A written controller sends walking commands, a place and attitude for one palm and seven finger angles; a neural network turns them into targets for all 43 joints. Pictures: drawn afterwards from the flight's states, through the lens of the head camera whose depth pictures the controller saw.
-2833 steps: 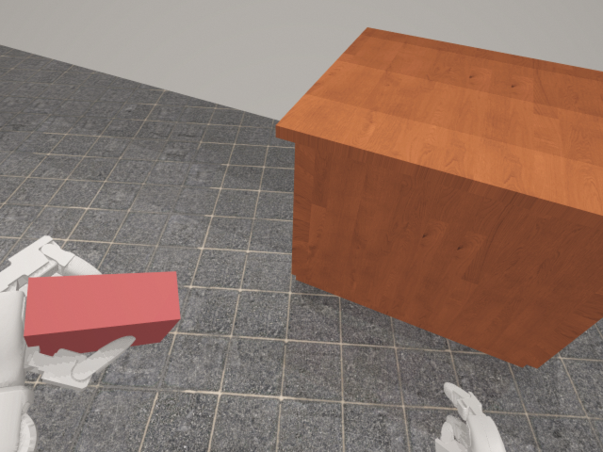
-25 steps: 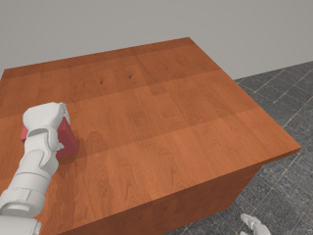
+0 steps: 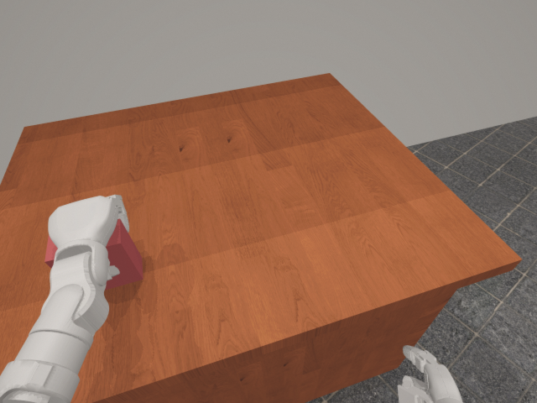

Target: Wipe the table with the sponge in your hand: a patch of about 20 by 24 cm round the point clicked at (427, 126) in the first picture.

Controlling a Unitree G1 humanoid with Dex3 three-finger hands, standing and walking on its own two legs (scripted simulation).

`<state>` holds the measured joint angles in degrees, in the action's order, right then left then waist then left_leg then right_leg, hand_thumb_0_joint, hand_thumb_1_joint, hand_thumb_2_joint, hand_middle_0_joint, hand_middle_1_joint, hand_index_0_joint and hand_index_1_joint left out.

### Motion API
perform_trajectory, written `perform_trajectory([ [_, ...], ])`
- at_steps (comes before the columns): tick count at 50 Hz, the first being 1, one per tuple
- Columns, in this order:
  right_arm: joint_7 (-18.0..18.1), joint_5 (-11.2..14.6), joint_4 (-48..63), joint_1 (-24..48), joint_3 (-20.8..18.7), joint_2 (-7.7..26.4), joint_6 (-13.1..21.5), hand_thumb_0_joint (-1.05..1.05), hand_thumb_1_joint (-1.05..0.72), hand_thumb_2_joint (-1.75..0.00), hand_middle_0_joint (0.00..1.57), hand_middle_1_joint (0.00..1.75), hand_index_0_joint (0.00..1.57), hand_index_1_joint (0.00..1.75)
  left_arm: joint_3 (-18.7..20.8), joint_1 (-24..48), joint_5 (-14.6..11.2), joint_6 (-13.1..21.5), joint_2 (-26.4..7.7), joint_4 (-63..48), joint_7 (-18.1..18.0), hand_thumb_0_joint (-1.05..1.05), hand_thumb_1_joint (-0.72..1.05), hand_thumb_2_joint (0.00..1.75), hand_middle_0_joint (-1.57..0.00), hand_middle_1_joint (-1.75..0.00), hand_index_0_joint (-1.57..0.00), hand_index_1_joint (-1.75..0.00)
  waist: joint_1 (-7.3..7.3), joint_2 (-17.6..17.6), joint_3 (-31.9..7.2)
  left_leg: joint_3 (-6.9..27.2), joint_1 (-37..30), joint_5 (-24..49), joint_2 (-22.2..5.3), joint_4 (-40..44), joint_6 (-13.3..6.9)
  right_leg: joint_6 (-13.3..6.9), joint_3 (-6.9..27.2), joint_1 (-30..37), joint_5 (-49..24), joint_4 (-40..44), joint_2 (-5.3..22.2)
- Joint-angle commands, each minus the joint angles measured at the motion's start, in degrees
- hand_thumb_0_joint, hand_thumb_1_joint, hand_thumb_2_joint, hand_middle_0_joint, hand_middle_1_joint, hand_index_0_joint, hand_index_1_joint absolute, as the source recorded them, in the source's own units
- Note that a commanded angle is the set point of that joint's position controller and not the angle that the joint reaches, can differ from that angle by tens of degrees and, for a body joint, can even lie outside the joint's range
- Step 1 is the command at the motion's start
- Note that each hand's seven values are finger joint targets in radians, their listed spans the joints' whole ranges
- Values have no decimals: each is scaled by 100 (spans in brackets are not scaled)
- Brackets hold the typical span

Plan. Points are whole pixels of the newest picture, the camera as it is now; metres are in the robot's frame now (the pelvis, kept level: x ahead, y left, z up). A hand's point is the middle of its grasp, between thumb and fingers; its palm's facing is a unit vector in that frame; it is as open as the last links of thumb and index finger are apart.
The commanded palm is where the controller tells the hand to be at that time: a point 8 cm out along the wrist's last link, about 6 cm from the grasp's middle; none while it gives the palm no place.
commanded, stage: wipe back along the first lane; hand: left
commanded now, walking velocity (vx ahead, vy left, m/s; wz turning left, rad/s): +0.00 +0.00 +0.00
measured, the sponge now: (104, 265) +0.31 +0.32 +0.02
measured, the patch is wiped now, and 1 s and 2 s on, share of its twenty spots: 1.00 1.00 1.00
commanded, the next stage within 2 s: lift the sponge slowly off the table in 0.70 s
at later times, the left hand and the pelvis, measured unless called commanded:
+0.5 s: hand (105, 271) +0.27 +0.28 +0.08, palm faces +0.05 -0.07 -1.00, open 9.3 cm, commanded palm +0.22 +0.26 +0.11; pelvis +0.00 -0.01 +0.00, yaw -1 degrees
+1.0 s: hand (101, 294) +0.23 +0.26 +0.08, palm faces +0.05 -0.10 -0.99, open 9.3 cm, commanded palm +0.19 +0.26 +0.13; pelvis -0.01 -0.01 +0.00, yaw -1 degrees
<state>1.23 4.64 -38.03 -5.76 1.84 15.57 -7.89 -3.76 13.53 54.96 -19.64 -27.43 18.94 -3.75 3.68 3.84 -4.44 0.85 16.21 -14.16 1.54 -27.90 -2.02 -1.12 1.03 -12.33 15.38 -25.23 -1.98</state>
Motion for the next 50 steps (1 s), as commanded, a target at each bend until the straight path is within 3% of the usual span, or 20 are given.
perform_trajectory([
  [1,42,-4,953,1039,-227,700,328,0,-90,-90,20,30,20,30,137,177,-97,-63,-638,-661,185,0,10,130,-120,-160,-120,-160,80,-444,-825,273,-618,1536,-25,223,-90,-334,140,262,-1769,230,-33],
  [3,25,-19,994,1082,-236,692,353,0,-90,-90,20,30,20,30,83,65,-92,-56,-583,-969,191,0,10,130,-120,-160,-120,-160,79,-271,-889,256,-671,1587,-22,188,-101,-340,149,298,-1829,192,-40],
  [10,-17,-34,1070,1281,-225,649,441,0,-90,-90,20,30,20,30,-65,-687,-213,-188,-232,-1604,181,0,10,130,-120,-160,-120,-160,112,-551,-734,258,-680,1734,-37,161,-80,-309,199,312,-2162,143,-34],
  [12,5,-66,1055,1340,-234,696,437,0,-90,-90,20,30,20,30,231,-606,-224,-237,-568,-1844,153,0,10,130,-120,-160,-120,-160,141,-621,-774,266,-675,1692,-45,190,-87,-321,302,379,-2204,131,-17],
  [15,13,-43,1047,1352,-200,647,450,0,-90,-90,20,30,20,30,-22,-828,-200,-345,-242,-1785,141,0,10,130,-120,-160,-120,-160,121,-701,-555,234,-631,1636,-26,182,-76,-295,262,286,-2151,160,-26],
  [17,20,-67,1046,1418,-212,679,466,0,-90,-90,20,30,20,30,220,-854,-182,-361,-565,-2056,119,0,10,130,-120,-160,-120,-160,180,-504,-696,242,-712,1654,-19,191,-78,-326,379,385,-2185,142,-19],
  [19,-6,-43,1103,1423,-190,594,507,0,-90,-90,20,30,20,30,69,-1290,-211,-388,-301,-2115,108,0,10,130,-120,-160,-120,-160,222,-518,-776,230,-692,1712,14,136,-75,-300,298,486,-2271,77,-13],
  [22,6,-66,1067,1524,-186,644,495,0,-90,-90,20,30,20,30,292,-1450,-284,-422,-553,-2326,112,0,10,130,-120,-160,-120,-160,234,-468,-678,228,-674,1575,-1,170,-68,-305,408,485,-2225,105,-6],
  [25,18,-49,1091,1550,-168,605,504,0,-90,-90,20,30,20,30,108,-1639,-298,-507,-307,-2359,120,0,10,130,-120,-160,-120,-160,220,-629,-561,227,-614,1451,1,176,-69,-265,343,401,-1984,149,-17],
  [27,27,-70,1082,1618,-178,636,517,0,-90,-90,20,30,20,30,388,-1661,-295,-488,-643,-2605,104,0,10,130,-120,-160,-120,-160,265,-505,-587,249,-669,1397,0,191,-74,-289,446,436,-1910,164,-6],
  [29,36,-53,1114,1612,-149,562,531,0,-90,-90,20,30,20,30,118,-1758,-271,-539,-334,-2525,105,0,10,130,-120,-160,-120,-160,242,-603,-421,230,-621,1301,15,185,-82,-261,398,324,-1739,197,-11],
  [31,40,-60,1077,1627,-153,591,536,0,-90,-90,20,30,20,30,93,-1732,-262,-548,-323,-2565,133,0,10,130,-120,-160,-120,-160,226,-618,-339,242,-626,1224,2,203,-78,-259,432,248,-1612,254,-16],
  [32,50,-75,1073,1654,-169,616,543,0,-90,-90,20,30,20,30,298,-1675,-256,-535,-566,-2709,120,0,10,130,-120,-160,-120,-160,239,-583,-388,265,-670,1182,-9,216,-83,-290,505,274,-1508,262,-28],
  [35,45,-63,1105,1670,-156,572,579,0,-90,-90,20,30,20,30,71,-2014,-285,-546,-253,-2652,133,0,10,130,-120,-160,-120,-160,271,-663,-361,240,-662,1147,10,187,-88,-254,432,273,-1493,272,-20],
  [37,33,-86,1087,1704,-166,597,593,0,-90,-90,20,30,20,30,319,-2095,-278,-478,-518,-2862,108,0,10,130,-120,-160,-120,-160,308,-534,-478,262,-705,1186,12,185,-76,-298,568,349,-1570,232,-30],
  [39,26,-58,1119,1716,-144,528,606,0,-90,-90,20,30,20,30,156,-2376,-299,-499,-297,-2834,103,0,10,130,-120,-160,-120,-160,311,-653,-384,243,-674,1181,21,158,-75,-260,490,296,-1507,227,-26],
  [43,68,-101,1129,1736,-188,575,571,0,-90,-90,20,30,20,30,175,-1687,-208,-581,-453,-3185,53,0,10,130,-120,-160,-120,-160,281,-385,-397,246,-704,983,5,234,-107,-278,472,215,-1118,312,-29],
  [45,89,-95,1060,1759,-155,563,599,0,-90,-90,20,30,20,30,198,-1805,-216,-615,-433,-2923,58,0,10,130,-120,-160,-120,-160,280,-520,-258,265,-715,1002,7,235,-88,-279,488,165,-1111,349,-48],
  [47,114,-123,1048,1818,-165,596,597,0,-90,-90,20,30,20,30,386,-1420,-158,-588,-733,-3183,61,0,10,130,-120,-160,-120,-160,279,-424,-374,287,-805,996,-3,280,-92,-316,597,206,-1074,362,-49],
  [50,129,-117,1052,1808,-146,562,623,0,-90,-90,20,30,20,30,337,-1619,-190,-602,-628,-3065,83,0,10,130,-120,-160,-120,-160,315,-521,-435,273,-813,1112,22,244,-101,-292,516,311,-1252,335,-36],
])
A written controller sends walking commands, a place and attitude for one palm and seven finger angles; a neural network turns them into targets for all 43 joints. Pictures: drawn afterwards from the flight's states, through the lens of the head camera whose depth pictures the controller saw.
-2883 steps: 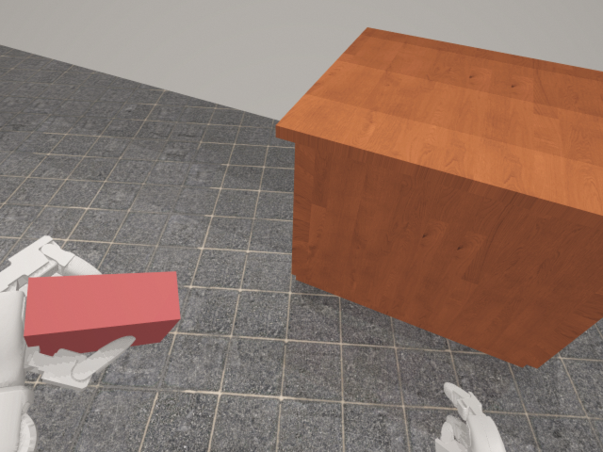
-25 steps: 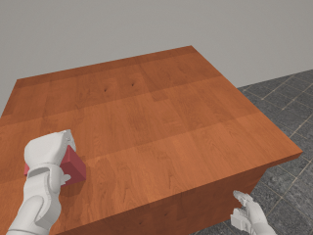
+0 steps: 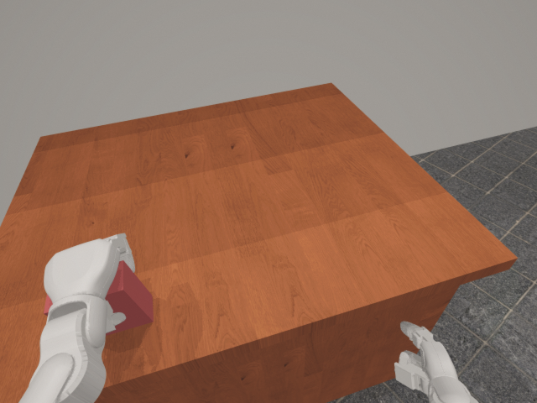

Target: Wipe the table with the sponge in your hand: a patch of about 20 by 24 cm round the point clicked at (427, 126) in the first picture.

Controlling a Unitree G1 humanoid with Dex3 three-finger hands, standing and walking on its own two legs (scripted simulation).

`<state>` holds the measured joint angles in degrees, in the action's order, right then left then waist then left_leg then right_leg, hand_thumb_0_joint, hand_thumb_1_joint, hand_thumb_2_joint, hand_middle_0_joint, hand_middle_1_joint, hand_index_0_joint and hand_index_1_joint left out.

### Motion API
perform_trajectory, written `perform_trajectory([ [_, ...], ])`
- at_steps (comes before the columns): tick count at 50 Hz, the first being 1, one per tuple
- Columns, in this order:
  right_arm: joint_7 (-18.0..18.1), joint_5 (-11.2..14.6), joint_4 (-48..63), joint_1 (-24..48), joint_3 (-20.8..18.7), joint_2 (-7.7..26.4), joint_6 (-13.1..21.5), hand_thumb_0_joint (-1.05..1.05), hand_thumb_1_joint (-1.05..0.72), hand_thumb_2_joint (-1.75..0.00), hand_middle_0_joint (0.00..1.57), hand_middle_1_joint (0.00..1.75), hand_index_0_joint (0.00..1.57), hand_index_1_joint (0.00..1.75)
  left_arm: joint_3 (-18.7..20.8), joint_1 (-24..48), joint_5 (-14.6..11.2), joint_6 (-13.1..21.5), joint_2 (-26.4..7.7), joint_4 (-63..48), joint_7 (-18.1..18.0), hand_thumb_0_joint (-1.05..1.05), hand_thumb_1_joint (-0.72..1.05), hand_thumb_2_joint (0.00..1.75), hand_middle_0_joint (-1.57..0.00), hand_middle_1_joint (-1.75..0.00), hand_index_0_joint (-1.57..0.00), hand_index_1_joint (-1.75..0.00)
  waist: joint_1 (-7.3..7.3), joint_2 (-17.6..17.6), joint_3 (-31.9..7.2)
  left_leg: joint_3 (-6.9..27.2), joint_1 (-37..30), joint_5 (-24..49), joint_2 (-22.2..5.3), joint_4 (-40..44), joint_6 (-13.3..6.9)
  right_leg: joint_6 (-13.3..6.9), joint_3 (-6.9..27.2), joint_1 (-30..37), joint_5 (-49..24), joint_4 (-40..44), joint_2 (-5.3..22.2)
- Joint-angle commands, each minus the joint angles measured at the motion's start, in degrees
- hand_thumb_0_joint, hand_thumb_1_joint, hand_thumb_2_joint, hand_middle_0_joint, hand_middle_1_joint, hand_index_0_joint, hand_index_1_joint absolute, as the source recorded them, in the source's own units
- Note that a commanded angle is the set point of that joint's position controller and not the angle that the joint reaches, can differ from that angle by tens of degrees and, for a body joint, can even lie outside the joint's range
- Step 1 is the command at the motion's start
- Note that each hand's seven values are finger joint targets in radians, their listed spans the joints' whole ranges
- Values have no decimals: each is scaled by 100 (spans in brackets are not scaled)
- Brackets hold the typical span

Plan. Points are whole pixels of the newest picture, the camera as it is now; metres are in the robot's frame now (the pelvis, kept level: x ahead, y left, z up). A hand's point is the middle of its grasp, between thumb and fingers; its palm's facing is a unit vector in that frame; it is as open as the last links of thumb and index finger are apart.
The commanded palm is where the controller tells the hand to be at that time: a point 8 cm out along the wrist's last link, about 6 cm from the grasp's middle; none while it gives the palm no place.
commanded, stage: lift the sponge slowly off the table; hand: left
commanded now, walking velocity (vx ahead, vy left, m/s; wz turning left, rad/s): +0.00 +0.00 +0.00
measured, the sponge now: (111, 308) +0.23 +0.29 +0.02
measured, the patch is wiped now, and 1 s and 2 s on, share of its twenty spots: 1.00 1.00 1.00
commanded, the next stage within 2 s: bring the sponge back beside the body in 1.90 s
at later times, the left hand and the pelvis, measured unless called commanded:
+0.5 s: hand (101, 292) +0.22 +0.28 +0.09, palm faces +0.05 -0.12 -0.99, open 9.3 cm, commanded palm +0.19 +0.27 +0.16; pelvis -0.01 +0.00 +0.00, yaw +0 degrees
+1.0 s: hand (93, 276) +0.22 +0.27 +0.13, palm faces +0.11 -0.10 -0.99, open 9.3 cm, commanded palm +0.19 +0.27 +0.20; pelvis -0.02 -0.01 +0.00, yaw +0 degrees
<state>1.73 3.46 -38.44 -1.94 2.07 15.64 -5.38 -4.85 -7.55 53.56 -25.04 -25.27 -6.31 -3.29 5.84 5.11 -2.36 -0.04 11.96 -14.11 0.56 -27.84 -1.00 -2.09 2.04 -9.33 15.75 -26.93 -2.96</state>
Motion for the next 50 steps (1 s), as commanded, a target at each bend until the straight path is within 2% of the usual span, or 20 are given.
perform_trajectory([
  [1,77,-1,1064,1425,-164,547,364,0,-90,-90,20,30,20,30,550,523,-37,-45,-967,-570,46,0,10,130,-120,-160,-120,-160,114,-613,-679,378,-386,1120,115,263,-190,-198,437,40,-1296,498,73],
  [2,89,-18,1066,1490,-172,587,360,0,-90,-90,20,30,20,30,707,709,-34,-15,-1195,-771,42,0,10,130,-120,-160,-120,-160,111,-458,-670,402,-442,1067,104,305,-188,-231,517,44,-1187,526,59],
  [5,83,-12,1087,1497,-166,527,376,0,-90,-90,20,30,20,30,411,771,1,-27,-854,-772,65,0,10,130,-120,-160,-120,-160,93,-297,-608,399,-455,1086,100,334,-185,-235,378,-12,-1070,555,46],
  [7,79,-42,1107,1537,-179,542,402,0,-90,-90,20,30,20,30,636,898,10,34,-1140,-1162,52,0,10,130,-120,-160,-120,-160,146,-139,-758,433,-597,1208,97,350,-195,-277,499,99,-1189,548,37],
  [10,65,-40,1108,1517,-177,508,411,0,-90,-90,20,30,20,30,525,604,-20,32,-936,-1078,61,0,10,130,-120,-160,-120,-160,163,-369,-754,445,-591,1326,95,340,-191,-255,381,142,-1314,545,41],
  [13,101,-57,1105,1531,-181,519,424,0,-90,-90,20,30,20,30,549,1279,58,67,-1108,-1383,33,0,10,130,-120,-160,-120,-160,123,-192,-824,460,-693,1215,66,410,-206,-275,387,100,-1068,607,25],
  [15,99,-64,1048,1536,-189,510,453,0,-90,-90,20,30,20,30,553,1026,31,73,-1033,-1221,22,0,10,130,-120,-160,-120,-160,142,-340,-739,459,-722,1296,73,405,-197,-277,414,109,-1193,650,30],
  [17,108,-78,1046,1590,-191,541,460,0,-90,-90,20,30,20,30,805,1186,35,124,-1364,-1542,-6,0,10,130,-120,-160,-120,-160,156,-288,-895,460,-783,1322,75,422,-193,-297,587,248,-1263,635,29],
  [20,91,-77,1053,1614,-180,493,487,0,-90,-90,20,30,20,30,600,1044,18,89,-1086,-1473,-10,0,10,130,-120,-160,-120,-160,187,-235,-828,455,-797,1441,81,439,-184,-283,428,261,-1387,657,50],
  [22,108,-87,1012,1668,-179,534,479,0,-90,-90,20,30,20,30,915,1319,37,117,-1506,-1677,-35,0,10,130,-120,-160,-120,-160,173,-160,-866,472,-821,1381,77,469,-176,-309,603,319,-1320,674,37],
  [24,117,-70,1019,1720,-160,463,496,0,-90,-90,20,30,20,30,719,1372,81,75,-1294,-1602,-34,0,10,130,-120,-160,-120,-160,175,-107,-781,456,-817,1355,92,482,-179,-292,518,247,-1190,707,62],
  [27,134,-71,988,1763,-166,522,492,0,-90,-90,20,30,20,30,928,1599,51,89,-1594,-1799,-10,0,10,130,-120,-160,-120,-160,166,30,-820,491,-881,1292,85,526,-169,-324,632,301,-1083,760,36],
  [28,142,-76,1025,1754,-148,486,515,0,-90,-90,20,30,20,30,734,1683,67,62,-1396,-1760,8,0,10,130,-120,-160,-120,-160,202,129,-932,476,-886,1315,114,514,-187,-328,490,351,-1086,742,47],
  [34,211,-45,905,1796,-109,488,536,0,-90,-90,20,30,20,30,685,1997,41,23,-1444,-1332,165,0,10,130,-120,-160,-120,-160,90,-269,-678,480,-821,1005,107,581,-181,-287,582,140,-703,899,73],
  [37,209,-58,958,1853,-129,530,534,0,-90,-90,20,30,20,30,942,1907,-26,66,-1707,-1565,222,0,10,130,-120,-160,-120,-160,184,-89,-855,491,-853,1050,113,615,-175,-306,674,344,-802,861,81],
  [40,199,-55,933,1828,-106,505,524,0,-90,-90,20,30,20,30,766,1934,-37,39,-1496,-1330,290,0,10,130,-120,-160,-120,-160,173,-155,-762,473,-811,1062,114,614,-163,-287,537,265,-820,883,94],
  [42,189,-50,967,1860,-114,526,541,0,-90,-90,20,30,20,30,964,2063,-57,76,-1736,-1549,284,0,10,130,-120,-160,-120,-160,178,-49,-821,492,-809,986,109,634,-153,-308,703,305,-719,878,84],
  [46,142,-54,997,1892,-109,489,537,0,-90,-90,20,30,20,30,775,1937,-60,40,-1496,-1578,335,0,10,130,-120,-160,-120,-160,206,-136,-852,475,-787,1136,114,596,-149,-284,606,324,-937,831,120],
  [47,147,-60,983,1871,-128,526,546,0,-90,-90,20,30,20,30,1111,1931,-95,35,-1831,-1627,312,0,10,130,-120,-160,-120,-160,231,-139,-912,489,-782,1081,111,602,-149,-313,738,387,-842,831,96],
  [50,154,-44,991,1921,-84,506,505,0,-90,-90,20,30,20,30,791,2183,-52,-83,-1559,-1420,376,0,10,130,-120,-160,-120,-160,186,-211,-661,474,-704,964,120,621,-150,-286,604,188,-696,897,111],
])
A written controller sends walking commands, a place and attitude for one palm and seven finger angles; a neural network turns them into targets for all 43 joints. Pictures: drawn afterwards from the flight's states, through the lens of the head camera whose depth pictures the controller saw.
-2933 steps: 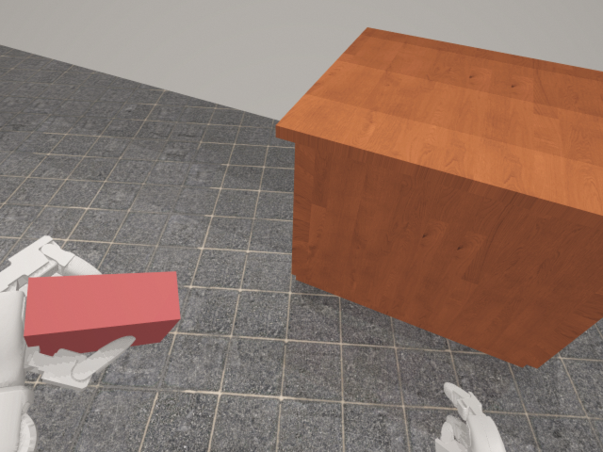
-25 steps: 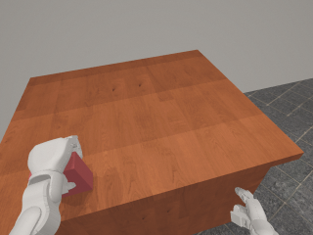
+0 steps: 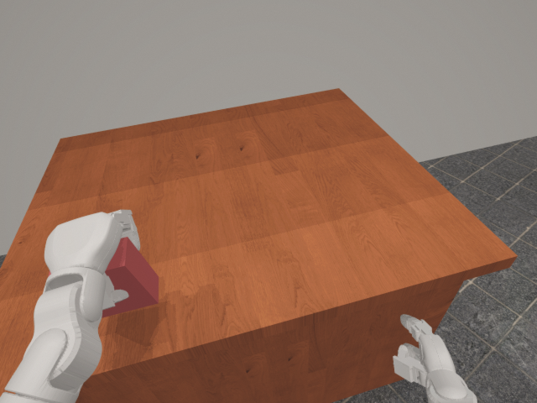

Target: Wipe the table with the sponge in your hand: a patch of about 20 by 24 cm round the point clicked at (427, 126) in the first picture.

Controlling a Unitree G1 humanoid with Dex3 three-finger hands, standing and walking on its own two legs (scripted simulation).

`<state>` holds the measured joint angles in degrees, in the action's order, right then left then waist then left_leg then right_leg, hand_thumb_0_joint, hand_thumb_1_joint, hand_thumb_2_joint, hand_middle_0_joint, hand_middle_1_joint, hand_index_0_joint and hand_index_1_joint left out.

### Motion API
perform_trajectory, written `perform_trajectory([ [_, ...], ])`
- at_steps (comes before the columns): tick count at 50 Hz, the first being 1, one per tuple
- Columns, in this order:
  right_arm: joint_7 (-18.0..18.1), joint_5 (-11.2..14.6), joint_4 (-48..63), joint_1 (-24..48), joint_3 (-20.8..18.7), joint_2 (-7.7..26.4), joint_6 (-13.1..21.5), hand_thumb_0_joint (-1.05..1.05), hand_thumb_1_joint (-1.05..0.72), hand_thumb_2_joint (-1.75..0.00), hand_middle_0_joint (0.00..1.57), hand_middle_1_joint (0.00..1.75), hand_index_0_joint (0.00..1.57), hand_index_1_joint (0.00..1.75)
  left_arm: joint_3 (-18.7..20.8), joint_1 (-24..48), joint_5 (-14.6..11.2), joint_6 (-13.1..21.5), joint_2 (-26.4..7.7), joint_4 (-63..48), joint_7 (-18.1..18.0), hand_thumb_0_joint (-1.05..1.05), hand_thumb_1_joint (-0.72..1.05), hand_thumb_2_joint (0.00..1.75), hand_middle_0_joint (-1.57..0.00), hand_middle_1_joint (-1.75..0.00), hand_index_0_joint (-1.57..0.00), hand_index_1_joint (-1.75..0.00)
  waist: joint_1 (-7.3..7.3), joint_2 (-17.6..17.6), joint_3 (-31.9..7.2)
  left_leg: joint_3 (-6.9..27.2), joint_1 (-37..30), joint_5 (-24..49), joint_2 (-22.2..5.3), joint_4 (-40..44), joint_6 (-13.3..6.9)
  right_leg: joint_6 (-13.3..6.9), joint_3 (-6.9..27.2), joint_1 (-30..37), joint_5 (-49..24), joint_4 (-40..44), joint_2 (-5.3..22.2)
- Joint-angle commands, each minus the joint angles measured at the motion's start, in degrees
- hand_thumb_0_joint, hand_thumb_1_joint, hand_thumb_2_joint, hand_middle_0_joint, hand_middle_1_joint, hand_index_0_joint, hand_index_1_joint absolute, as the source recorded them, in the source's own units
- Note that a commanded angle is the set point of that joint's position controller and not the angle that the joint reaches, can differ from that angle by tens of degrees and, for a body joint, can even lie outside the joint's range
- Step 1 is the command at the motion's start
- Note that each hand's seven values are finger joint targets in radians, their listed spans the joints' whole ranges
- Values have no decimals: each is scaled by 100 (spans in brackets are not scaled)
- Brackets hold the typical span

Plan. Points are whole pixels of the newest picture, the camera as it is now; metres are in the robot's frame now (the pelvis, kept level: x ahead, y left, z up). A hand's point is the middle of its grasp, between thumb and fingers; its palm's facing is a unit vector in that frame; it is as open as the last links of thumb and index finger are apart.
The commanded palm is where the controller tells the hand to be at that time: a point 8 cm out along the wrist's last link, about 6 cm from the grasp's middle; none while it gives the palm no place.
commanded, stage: lift the sponge slowly off the table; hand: left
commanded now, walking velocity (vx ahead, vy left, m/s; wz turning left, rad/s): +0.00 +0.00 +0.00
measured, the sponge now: (115, 286) +0.24 +0.29 +0.07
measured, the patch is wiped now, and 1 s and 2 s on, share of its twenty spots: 1.00 1.00 1.00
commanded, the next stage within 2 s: bring the sponge back beside the body in 0.90 s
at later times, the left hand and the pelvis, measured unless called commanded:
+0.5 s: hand (104, 238) +0.26 +0.28 +0.16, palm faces +0.15 -0.09 -0.98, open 9.3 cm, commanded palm +0.22 +0.27 +0.23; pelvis +0.00 +0.00 +0.00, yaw +0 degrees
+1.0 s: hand (112, 220) +0.27 +0.26 +0.18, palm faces +0.24 -0.14 -0.96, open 9.3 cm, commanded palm +0.22 +0.26 +0.25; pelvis -0.01 +0.00 +0.00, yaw -1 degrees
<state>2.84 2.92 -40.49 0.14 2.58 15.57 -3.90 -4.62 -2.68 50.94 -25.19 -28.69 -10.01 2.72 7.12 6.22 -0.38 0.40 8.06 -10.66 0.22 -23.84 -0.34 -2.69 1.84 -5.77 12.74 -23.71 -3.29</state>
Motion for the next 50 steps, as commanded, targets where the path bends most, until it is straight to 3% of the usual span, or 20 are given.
perform_trajectory([
  [1,46,15,1177,1708,-147,516,351,0,-90,-90,20,30,20,30,822,1811,221,-66,-1312,-1136,-235,0,10,130,-120,-160,-120,-160,53,-247,-978,429,-362,635,150,219,-215,-227,681,-144,-407,561,154],
  [2,55,22,1206,1752,-155,536,378,0,-90,-90,20,30,20,30,988,1892,200,-59,-1521,-1300,-248,0,10,130,-120,-160,-120,-160,59,-94,-968,445,-372,576,152,223,-208,-265,804,-124,-331,564,135],
  [5,76,25,1187,1731,-110,520,377,0,-90,-90,20,30,20,30,744,2055,185,-132,-1295,-1000,-169,0,10,130,-120,-160,-120,-160,28,-293,-888,431,-327,557,158,213,-213,-234,653,-194,-331,588,154],
  [7,99,36,1185,1732,-134,551,392,0,-90,-90,20,30,20,30,1055,2161,178,-97,-1691,-1201,-173,0,10,130,-120,-160,-120,-160,43,-163,-1055,456,-374,497,161,230,-212,-248,813,-116,-216,574,150],
  [8,112,27,1261,1747,-107,502,414,0,-90,-90,20,30,20,30,801,2269,166,-116,-1422,-1164,-131,0,10,130,-120,-160,-120,-160,75,-184,-1099,436,-331,525,184,176,-227,-256,692,-77,-288,530,182],
  [10,115,30,1151,1686,-106,532,398,0,-90,-90,20,30,20,30,876,2185,160,-151,-1489,-813,-100,0,10,130,-120,-160,-120,-160,36,-350,-990,446,-305,549,173,186,-209,-237,685,-144,-330,572,175],
  [12,110,49,1208,1736,-121,528,428,0,-90,-90,20,30,20,30,949,2426,166,-85,-1628,-1212,-76,0,10,130,-120,-160,-120,-160,35,-110,-1182,470,-398,524,167,210,-199,-263,818,-81,-263,549,163],
  [15,99,34,1202,1727,-96,506,425,0,-90,-90,20,30,20,30,728,2254,90,-137,-1352,-980,-2,0,10,130,-120,-160,-120,-160,48,-185,-1070,452,-326,598,153,184,-193,-248,682,-118,-433,522,199],
  [17,98,40,1198,1723,-114,551,419,0,-90,-90,20,30,20,30,1071,2368,106,-131,-1752,-1166,-3,0,10,130,-120,-160,-120,-160,57,-207,-1181,487,-340,643,155,192,-187,-267,828,-46,-471,488,174],
  [20,71,25,1237,1736,-103,531,384,0,-90,-90,20,30,20,30,968,2202,79,-200,-1572,-1136,32,0,10,130,-120,-160,-120,-160,99,-311,-1230,444,-317,813,162,123,-194,-244,720,-7,-750,421,203],
  [22,61,42,1265,1760,-109,547,375,0,-90,-90,20,30,20,30,1224,2266,23,-211,-1850,-1392,4,0,10,130,-120,-160,-120,-160,119,-167,-1207,480,-321,772,141,173,-181,-262,812,-23,-642,414,180],
  [23,57,45,1336,1759,-80,505,380,0,-90,-90,20,30,20,30,980,2277,-3,-246,-1575,-1316,28,0,10,130,-120,-160,-120,-160,137,-191,-1181,465,-249,744,153,159,-192,-255,662,-15,-615,383,193],
  [27,54,54,1321,1781,-109,537,384,0,-90,-90,20,30,20,30,1216,2334,-36,-272,-1833,-1571,17,0,10,130,-120,-160,-120,-160,130,-239,-1303,497,-357,864,136,142,-185,-267,816,14,-777,358,179],
  [35,78,82,1371,1782,-63,487,389,0,-90,-90,20,30,20,30,841,2429,-150,-376,-1447,-1536,90,0,10,130,-120,-160,-120,-160,110,-195,-1167,502,-347,773,118,187,-181,-251,626,-126,-615,399,186],
  [37,100,95,1387,1834,-66,488,411,0,-90,-90,20,30,20,30,977,2777,-143,-340,-1669,-1891,56,0,10,130,-120,-160,-120,-160,90,19,-1256,536,-404,660,100,247,-164,-277,754,-107,-437,396,159],
  [40,115,90,1356,1766,-60,468,416,0,-90,-90,20,30,20,30,767,2860,-146,-376,-1406,-1581,41,0,10,130,-120,-160,-120,-160,89,-208,-1200,522,-390,604,94,268,-163,-270,614,-170,-388,444,154],
  [42,115,102,1360,1781,-72,494,403,0,-90,-90,20,30,20,30,1007,2793,-140,-391,-1656,-1721,1,0,10,130,-120,-160,-120,-160,124,-164,-1296,538,-391,585,84,320,-149,-288,740,-81,-355,410,135],
  [43,112,100,1430,1779,-48,451,393,0,-90,-90,20,30,20,30,772,2748,-147,-431,-1365,-1633,21,0,10,130,-120,-160,-120,-160,147,-241,-1302,483,-346,593,100,290,-167,-271,585,-70,-364,397,153],
  [46,98,113,1341,1744,-56,492,297,0,-90,-90,20,30,20,30,963,2599,-141,-534,-1538,-1315,2,0,10,130,-120,-160,-120,-160,136,-508,-1164,483,-277,577,98,280,-147,-239,687,-187,-348,457,165],
  [50,70,113,1423,1787,-36,487,280,0,-90,-90,20,30,20,30,872,2553,-193,-606,-1401,-1403,-5,0,10,130,-120,-160,-120,-160,149,-309,-1273,450,-253,638,97,258,-151,-255,647,-88,-462,401,165],
])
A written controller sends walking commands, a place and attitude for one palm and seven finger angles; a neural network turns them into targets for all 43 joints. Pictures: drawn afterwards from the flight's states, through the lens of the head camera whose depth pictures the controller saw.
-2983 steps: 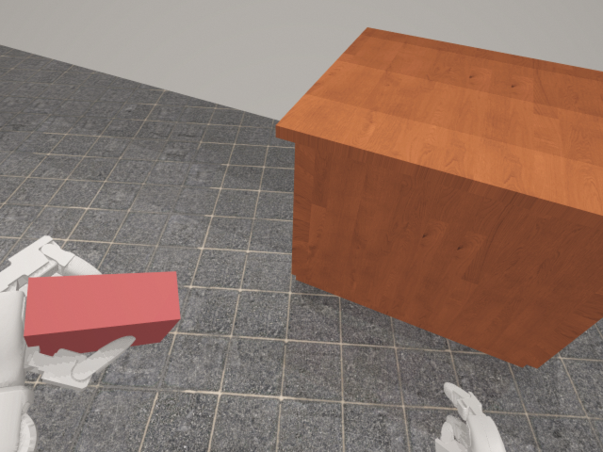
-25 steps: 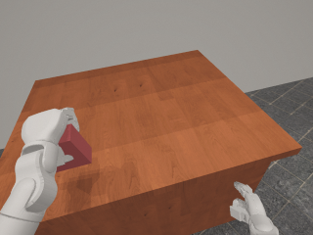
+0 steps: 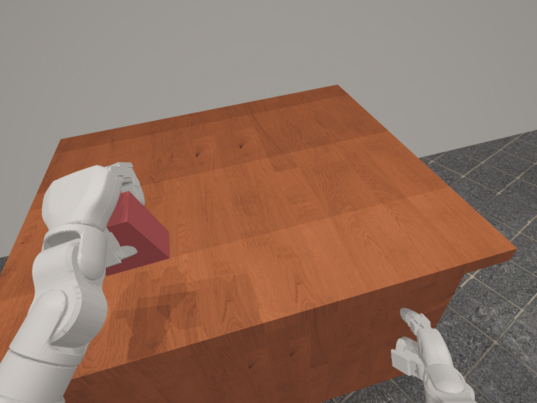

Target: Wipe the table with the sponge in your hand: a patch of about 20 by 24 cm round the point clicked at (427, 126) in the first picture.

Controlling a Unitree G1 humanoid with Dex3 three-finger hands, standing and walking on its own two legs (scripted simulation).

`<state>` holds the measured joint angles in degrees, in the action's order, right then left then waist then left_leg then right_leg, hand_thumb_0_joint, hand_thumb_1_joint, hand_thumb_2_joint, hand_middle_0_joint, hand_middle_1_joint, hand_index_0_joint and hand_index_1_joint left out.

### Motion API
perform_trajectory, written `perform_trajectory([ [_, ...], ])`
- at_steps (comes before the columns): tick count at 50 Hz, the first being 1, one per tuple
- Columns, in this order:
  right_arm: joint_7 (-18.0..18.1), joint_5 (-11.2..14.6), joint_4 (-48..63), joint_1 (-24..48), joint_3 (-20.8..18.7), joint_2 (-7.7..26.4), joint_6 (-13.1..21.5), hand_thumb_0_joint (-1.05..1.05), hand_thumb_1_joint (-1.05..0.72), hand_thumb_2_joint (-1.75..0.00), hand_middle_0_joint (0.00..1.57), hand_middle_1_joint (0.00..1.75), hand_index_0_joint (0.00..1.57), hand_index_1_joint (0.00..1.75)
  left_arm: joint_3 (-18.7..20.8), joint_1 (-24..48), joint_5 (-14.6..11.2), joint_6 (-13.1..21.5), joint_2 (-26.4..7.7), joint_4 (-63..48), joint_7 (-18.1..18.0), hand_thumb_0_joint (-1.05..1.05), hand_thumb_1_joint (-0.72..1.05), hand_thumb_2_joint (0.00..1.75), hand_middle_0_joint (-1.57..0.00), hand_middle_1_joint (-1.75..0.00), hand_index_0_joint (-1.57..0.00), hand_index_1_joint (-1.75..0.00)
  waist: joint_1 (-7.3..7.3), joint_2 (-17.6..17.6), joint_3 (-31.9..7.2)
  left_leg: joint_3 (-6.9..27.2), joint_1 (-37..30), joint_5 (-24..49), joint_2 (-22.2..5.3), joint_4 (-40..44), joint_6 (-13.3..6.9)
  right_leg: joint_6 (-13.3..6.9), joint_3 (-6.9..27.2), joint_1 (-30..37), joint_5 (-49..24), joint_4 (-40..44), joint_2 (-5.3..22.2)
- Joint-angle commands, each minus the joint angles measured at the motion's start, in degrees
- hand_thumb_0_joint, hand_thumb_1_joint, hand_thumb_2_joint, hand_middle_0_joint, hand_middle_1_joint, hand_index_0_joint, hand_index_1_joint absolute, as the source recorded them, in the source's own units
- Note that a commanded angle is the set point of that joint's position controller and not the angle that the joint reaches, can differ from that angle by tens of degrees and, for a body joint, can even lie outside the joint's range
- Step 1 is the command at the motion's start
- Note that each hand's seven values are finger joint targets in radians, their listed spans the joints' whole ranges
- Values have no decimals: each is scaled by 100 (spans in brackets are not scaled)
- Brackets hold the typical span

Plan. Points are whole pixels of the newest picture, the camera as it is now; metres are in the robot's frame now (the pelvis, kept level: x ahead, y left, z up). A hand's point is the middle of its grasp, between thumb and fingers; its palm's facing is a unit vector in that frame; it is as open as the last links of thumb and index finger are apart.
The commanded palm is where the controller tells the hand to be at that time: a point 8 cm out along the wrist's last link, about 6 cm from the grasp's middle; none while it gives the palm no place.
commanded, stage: bring the sponge back beside the body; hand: left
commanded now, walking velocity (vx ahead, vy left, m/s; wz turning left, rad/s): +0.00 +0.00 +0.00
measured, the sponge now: (124, 242) +0.28 +0.27 +0.13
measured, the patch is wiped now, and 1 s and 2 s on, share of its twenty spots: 1.00 1.00 1.00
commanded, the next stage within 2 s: step back with the hand held close in 1.58 s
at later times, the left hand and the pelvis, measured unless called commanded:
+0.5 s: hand (93, 247) +0.24 +0.28 +0.16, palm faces +0.18 -0.12 -0.98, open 9.3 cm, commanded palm +0.19 +0.28 +0.23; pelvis +0.00 -0.01 +0.00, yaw +0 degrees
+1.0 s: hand (79, 275) +0.20 +0.29 +0.15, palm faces +0.17 -0.14 -0.98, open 9.3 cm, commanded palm +0.16 +0.28 +0.22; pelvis +0.00 +0.01 +0.00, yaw +0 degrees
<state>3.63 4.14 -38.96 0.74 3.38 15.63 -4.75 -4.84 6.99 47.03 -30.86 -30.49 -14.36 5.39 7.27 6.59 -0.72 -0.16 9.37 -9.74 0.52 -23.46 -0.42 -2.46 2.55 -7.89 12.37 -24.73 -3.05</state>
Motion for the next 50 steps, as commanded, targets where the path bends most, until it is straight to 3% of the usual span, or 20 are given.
perform_trajectory([
  [1,-28,-4,1278,1744,-128,477,342,0,-90,-90,20,30,20,30,994,1475,219,-42,-1331,-1141,-271,0,10,130,-120,-160,-120,-160,174,-364,-1327,523,-436,644,77,198,-152,-268,603,153,-512,462,139],
  [5,-67,-26,1323,1733,-133,490,334,0,-90,-90,20,30,20,30,1033,1001,146,-81,-1292,-1273,-242,0,10,130,-120,-160,-120,-160,168,-359,-1305,491,-404,761,82,77,-174,-264,613,176,-700,423,143],
  [7,-67,-35,1316,1729,-148,532,316,0,-90,-90,20,30,20,30,1357,994,139,-63,-1677,-1580,-268,0,10,130,-120,-160,-120,-160,152,-308,-1289,500,-403,729,87,52,-174,-269,776,172,-665,421,142],
  [8,-70,-34,1408,1753,-119,478,318,0,-90,-90,20,30,20,30,1092,995,128,-64,-1372,-1639,-246,0,10,130,-120,-160,-120,-160,153,-305,-1278,478,-373,723,113,13,-193,-262,660,165,-673,393,153],
  [12,-4,-35,1279,1706,-128,535,339,0,-90,-90,20,30,20,30,1308,1247,154,-11,-1722,-1537,-293,0,10,130,-120,-160,-120,-160,53,-245,-986,523,-397,418,89,27,-175,-263,865,-127,-189,565,144],
  [13,15,-41,1354,1717,-111,488,366,0,-90,-90,20,30,20,30,1082,1270,148,-15,-1468,-1457,-276,0,10,130,-120,-160,-120,-160,83,-226,-955,511,-353,366,105,-6,-193,-269,757,-132,-115,559,172],
  [15,47,-46,1268,1687,-111,506,393,0,-90,-90,20,30,20,30,1059,1210,181,13,-1475,-1203,-267,0,10,130,-120,-160,-120,-160,50,-227,-890,520,-380,311,109,-6,-179,-258,800,-198,-40,622,188],
  [17,76,-44,1247,1704,-130,533,438,0,-90,-90,20,30,20,30,1256,1323,184,93,-1745,-1370,-274,0,10,130,-120,-160,-120,-160,47,-103,-992,537,-429,265,107,-8,-169,-283,954,-140,47,630,198],
  [23,63,-76,1314,1705,-139,492,514,0,-90,-90,20,30,20,30,1138,737,142,231,-1501,-1410,-156,0,10,130,-120,-160,-120,-160,137,-172,-1152,551,-386,432,135,-107,-191,-272,817,16,-216,499,223],
  [24,52,-78,1253,1679,-140,487,516,0,-90,-90,20,30,20,30,1256,614,174,252,-1595,-1366,-160,0,10,130,-120,-160,-120,-160,116,-384,-1113,576,-390,462,112,-93,-174,-247,852,-45,-237,504,230],
  [27,24,-94,1256,1700,-155,541,489,0,-90,-90,20,30,20,30,1503,473,135,316,-1826,-1710,-169,0,10,130,-120,-160,-120,-160,125,-205,-1092,575,-386,510,97,-57,-172,-263,916,20,-333,477,195],
  [28,20,-106,1330,1687,-141,495,488,0,-90,-90,20,30,20,30,1311,410,141,313,-1594,-1709,-165,0,10,130,-120,-160,-120,-160,167,-193,-1098,561,-345,520,119,-81,-194,-256,746,27,-341,438,196],
  [32,11,-118,1288,1700,-162,523,490,0,-90,-90,20,30,20,30,1578,289,150,377,-1820,-1938,-259,0,10,130,-120,-160,-120,-160,161,-159,-1011,603,-403,525,70,-18,-170,-279,884,-7,-331,454,163],
  [36,-2,-114,1273,1610,-166,500,454,0,-90,-90,20,30,20,30,1413,-18,129,341,-1578,-1727,-263,0,10,130,-120,-160,-120,-160,157,-350,-908,593,-374,495,67,-27,-172,-226,797,-100,-284,510,200],
  [37,13,-112,1278,1660,-180,523,494,0,-90,-90,20,30,20,30,1585,61,92,378,-1750,-1878,-295,0,10,130,-120,-160,-120,-160,139,-254,-895,601,-386,426,55,-20,-166,-269,929,-81,-190,526,166],
  [40,0,-115,1283,1600,-164,506,494,0,-90,-90,20,30,20,30,1334,-294,58,352,-1410,-1738,-268,0,10,130,-120,-160,-120,-160,156,-292,-843,605,-358,489,57,-5,-176,-243,681,-87,-296,492,158],
  [42,6,-106,1312,1688,-185,509,539,0,-90,-90,20,30,20,30,1488,-184,64,424,-1621,-2245,-296,0,10,130,-120,-160,-120,-160,146,-21,-1028,639,-463,525,43,4,-174,-272,846,20,-360,443,137],
  [45,7,-130,1317,1592,-173,475,525,0,-90,-90,20,30,20,30,1294,-588,38,420,-1325,-2112,-289,0,10,130,-120,-160,-120,-160,157,-149,-813,630,-419,465,36,37,-183,-238,623,-82,-253,491,137],
  [47,27,-110,1325,1672,-170,486,558,0,-90,-90,20,30,20,30,1511,-346,53,494,-1612,-2420,-347,0,10,130,-120,-160,-120,-160,127,-78,-796,673,-406,223,7,111,-181,-255,786,-95,10,505,97],
  [50,18,-164,1304,1525,-184,482,547,0,-90,-90,20,30,20,30,1514,-780,105,494,-1494,-2205,-415,0,10,130,-120,-160,-120,-160,201,-158,-816,664,-369,390,18,96,-177,-265,629,-2,-175,472,101],
])
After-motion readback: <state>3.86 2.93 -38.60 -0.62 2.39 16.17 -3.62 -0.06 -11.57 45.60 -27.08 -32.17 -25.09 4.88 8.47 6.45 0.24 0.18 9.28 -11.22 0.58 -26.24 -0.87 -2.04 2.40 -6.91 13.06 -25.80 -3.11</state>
